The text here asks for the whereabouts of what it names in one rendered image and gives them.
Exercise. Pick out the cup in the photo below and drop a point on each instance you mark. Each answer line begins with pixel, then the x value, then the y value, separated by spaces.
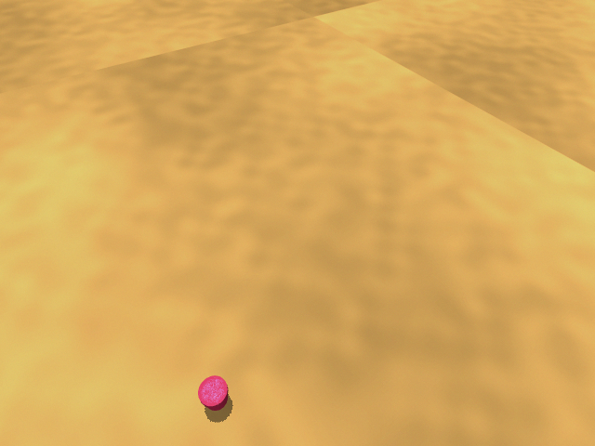
pixel 213 393

